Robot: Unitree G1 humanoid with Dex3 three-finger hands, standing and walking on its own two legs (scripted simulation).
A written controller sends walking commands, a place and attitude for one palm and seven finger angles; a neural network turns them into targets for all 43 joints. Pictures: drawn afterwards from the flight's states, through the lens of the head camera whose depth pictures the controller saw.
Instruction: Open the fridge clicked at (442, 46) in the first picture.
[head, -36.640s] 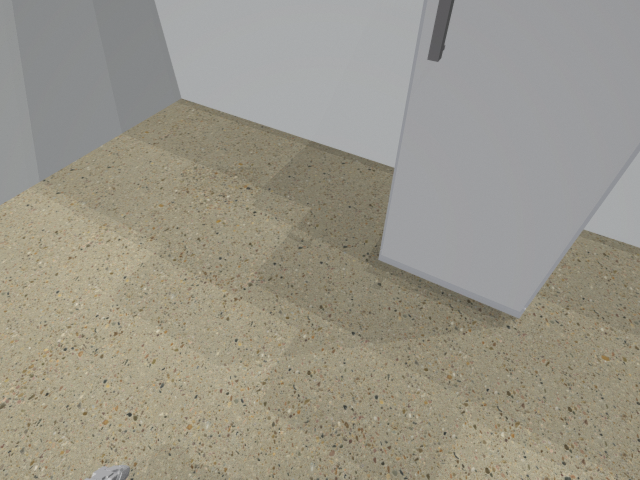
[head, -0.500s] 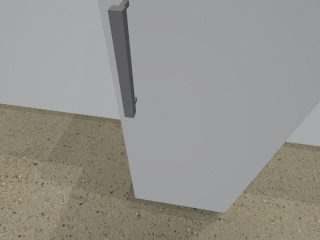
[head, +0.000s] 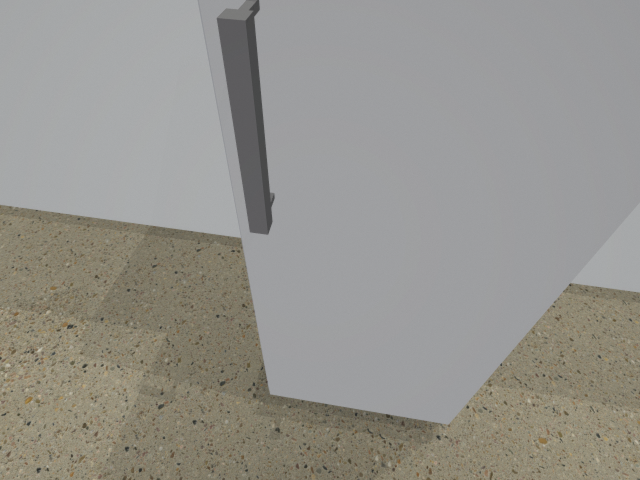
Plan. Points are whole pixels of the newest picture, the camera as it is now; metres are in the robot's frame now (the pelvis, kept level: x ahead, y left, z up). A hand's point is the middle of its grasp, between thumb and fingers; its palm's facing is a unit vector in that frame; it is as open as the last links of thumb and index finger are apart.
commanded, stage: look again from close up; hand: left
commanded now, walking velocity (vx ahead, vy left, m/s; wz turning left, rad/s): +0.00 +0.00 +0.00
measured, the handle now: (256, 133) +0.44 +0.11 +0.23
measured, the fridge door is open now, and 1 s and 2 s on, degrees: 0 0 0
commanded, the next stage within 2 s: raise the hand to about handle height in 0.82 s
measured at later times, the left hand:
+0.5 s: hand out of the picture +0.06 +0.25 -0.16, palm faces -0.01 -0.95 -0.32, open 7.4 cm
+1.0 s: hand out of the picture +0.12 +0.25 -0.12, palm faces +0.21 -0.94 -0.25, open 7.4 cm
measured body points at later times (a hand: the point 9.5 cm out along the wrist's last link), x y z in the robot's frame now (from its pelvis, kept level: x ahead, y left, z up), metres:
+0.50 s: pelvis +0.00 +0.00 +0.00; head +0.00 +0.00 +0.45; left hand +0.06 +0.30 -0.14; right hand +0.06 -0.29 -0.13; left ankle -0.03 +0.10 -0.75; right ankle +0.01 -0.12 -0.75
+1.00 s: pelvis -0.01 +0.00 +0.00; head +0.01 +0.00 +0.45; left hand +0.10 +0.30 -0.10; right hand +0.08 -0.29 -0.13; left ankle -0.03 +0.10 -0.75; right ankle +0.01 -0.12 -0.75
